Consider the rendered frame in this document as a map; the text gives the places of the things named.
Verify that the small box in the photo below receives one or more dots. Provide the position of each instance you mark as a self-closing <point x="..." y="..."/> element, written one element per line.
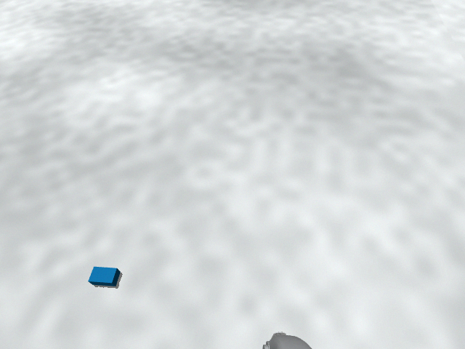
<point x="104" y="276"/>

